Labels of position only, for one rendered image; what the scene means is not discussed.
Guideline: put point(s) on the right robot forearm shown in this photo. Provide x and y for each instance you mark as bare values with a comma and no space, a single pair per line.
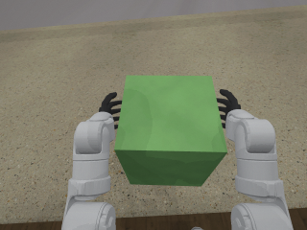
256,153

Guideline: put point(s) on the robot left upper arm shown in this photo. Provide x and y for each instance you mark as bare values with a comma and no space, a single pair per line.
90,215

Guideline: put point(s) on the carton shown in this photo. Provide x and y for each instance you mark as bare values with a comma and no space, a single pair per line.
170,131

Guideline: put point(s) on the left robot forearm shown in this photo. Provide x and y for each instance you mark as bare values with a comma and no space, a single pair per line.
91,148

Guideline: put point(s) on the right robot hand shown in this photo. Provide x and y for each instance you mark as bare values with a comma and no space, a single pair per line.
231,103

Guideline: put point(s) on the left robot hand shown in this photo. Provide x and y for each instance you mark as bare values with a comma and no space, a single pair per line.
106,106

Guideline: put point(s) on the robot right upper arm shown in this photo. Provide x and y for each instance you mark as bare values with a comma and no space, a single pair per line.
259,216

